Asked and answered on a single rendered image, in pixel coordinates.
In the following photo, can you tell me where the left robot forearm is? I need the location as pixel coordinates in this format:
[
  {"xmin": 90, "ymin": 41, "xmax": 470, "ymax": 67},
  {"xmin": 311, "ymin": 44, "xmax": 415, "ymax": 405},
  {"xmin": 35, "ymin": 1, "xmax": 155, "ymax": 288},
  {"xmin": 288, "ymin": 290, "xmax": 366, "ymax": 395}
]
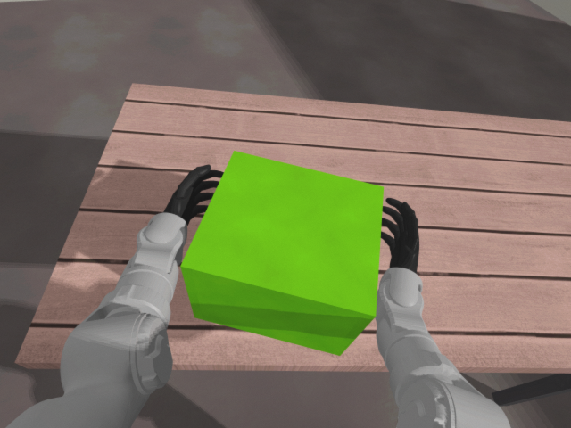
[{"xmin": 60, "ymin": 212, "xmax": 187, "ymax": 390}]

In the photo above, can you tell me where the right robot forearm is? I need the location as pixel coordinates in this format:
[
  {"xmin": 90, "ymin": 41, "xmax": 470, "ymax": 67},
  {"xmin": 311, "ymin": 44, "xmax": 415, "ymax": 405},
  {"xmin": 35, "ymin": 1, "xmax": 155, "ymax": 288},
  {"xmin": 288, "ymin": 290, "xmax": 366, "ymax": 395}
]
[{"xmin": 375, "ymin": 267, "xmax": 511, "ymax": 428}]

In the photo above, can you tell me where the carton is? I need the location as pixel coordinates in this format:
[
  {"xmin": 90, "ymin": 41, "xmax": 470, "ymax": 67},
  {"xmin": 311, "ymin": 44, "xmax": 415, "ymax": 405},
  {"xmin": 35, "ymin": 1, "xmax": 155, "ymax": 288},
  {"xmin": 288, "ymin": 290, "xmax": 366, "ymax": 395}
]
[{"xmin": 180, "ymin": 151, "xmax": 384, "ymax": 356}]

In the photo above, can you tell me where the right robot hand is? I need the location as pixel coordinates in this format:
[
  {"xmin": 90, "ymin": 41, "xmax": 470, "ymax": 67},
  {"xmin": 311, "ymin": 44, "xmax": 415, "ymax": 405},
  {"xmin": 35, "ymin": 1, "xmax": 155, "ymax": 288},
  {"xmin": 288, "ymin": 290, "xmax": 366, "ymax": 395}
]
[{"xmin": 381, "ymin": 198, "xmax": 419, "ymax": 273}]

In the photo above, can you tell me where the left robot hand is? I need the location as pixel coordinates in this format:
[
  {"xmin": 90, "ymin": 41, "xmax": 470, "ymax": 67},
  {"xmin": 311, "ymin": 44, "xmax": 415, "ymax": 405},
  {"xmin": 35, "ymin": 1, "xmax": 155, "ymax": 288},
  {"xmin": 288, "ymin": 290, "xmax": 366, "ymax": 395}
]
[{"xmin": 163, "ymin": 165, "xmax": 224, "ymax": 225}]

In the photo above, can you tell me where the table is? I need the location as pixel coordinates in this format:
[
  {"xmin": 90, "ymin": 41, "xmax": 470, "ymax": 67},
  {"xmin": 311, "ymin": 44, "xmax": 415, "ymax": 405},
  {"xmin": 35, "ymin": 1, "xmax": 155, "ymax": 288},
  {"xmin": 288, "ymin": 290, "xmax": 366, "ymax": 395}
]
[{"xmin": 14, "ymin": 83, "xmax": 571, "ymax": 406}]

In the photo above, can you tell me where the left robot upper arm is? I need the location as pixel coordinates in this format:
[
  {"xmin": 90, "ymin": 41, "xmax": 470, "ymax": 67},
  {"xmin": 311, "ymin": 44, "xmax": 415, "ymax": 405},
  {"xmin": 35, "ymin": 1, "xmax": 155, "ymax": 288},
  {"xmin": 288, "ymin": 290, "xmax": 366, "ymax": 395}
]
[{"xmin": 5, "ymin": 313, "xmax": 173, "ymax": 428}]

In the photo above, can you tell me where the right robot upper arm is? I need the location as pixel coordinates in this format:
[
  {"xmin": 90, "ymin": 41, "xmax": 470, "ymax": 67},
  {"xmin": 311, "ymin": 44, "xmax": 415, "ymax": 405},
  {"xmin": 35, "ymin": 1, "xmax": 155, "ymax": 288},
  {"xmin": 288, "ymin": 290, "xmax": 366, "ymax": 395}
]
[{"xmin": 396, "ymin": 378, "xmax": 510, "ymax": 428}]

